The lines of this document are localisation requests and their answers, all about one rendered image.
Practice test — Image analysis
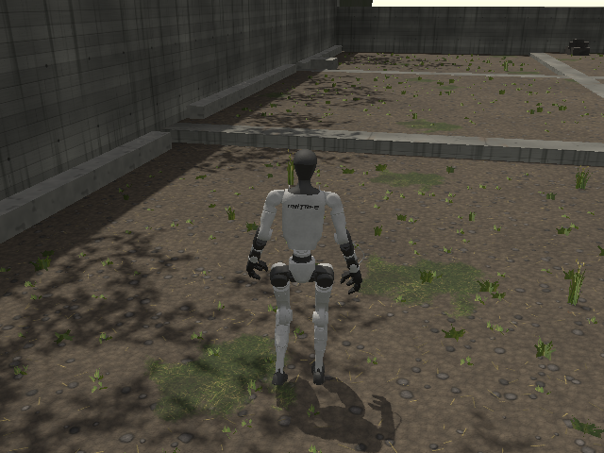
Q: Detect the left robot shin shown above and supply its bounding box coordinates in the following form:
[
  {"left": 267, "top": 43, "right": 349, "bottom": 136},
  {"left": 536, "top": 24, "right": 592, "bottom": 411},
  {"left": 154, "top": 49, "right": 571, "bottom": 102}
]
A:
[{"left": 275, "top": 309, "right": 290, "bottom": 374}]

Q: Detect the robot right foot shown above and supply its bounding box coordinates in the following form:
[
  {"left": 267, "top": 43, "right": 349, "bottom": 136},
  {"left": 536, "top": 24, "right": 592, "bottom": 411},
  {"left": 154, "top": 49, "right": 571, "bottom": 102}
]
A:
[{"left": 311, "top": 361, "right": 325, "bottom": 385}]

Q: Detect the right robot hand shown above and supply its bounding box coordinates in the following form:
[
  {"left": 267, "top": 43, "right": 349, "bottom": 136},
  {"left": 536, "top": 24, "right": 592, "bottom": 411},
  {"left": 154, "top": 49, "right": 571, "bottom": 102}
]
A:
[{"left": 340, "top": 270, "right": 362, "bottom": 294}]

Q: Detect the right robot upper arm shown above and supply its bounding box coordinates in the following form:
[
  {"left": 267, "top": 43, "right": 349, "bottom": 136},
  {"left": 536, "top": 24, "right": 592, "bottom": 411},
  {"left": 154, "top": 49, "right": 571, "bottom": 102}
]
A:
[{"left": 324, "top": 191, "right": 349, "bottom": 244}]

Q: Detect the robot left forearm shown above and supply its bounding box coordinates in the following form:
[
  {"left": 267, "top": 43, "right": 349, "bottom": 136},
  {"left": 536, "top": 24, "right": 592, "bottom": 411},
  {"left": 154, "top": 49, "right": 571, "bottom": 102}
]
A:
[{"left": 248, "top": 226, "right": 267, "bottom": 263}]

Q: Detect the left robot upper arm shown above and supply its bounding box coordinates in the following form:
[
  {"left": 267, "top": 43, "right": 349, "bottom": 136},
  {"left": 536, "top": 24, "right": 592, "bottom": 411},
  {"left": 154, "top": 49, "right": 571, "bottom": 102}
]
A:
[{"left": 257, "top": 190, "right": 284, "bottom": 241}]

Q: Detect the robot right forearm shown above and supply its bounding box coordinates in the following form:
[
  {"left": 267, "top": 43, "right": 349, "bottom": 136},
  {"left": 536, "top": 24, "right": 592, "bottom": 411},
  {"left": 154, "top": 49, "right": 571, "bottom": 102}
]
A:
[{"left": 340, "top": 230, "right": 360, "bottom": 273}]

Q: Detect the left robot hand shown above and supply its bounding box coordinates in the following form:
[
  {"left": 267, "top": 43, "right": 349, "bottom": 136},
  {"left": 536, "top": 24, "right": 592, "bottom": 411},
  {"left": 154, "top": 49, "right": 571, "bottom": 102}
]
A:
[{"left": 246, "top": 260, "right": 268, "bottom": 280}]

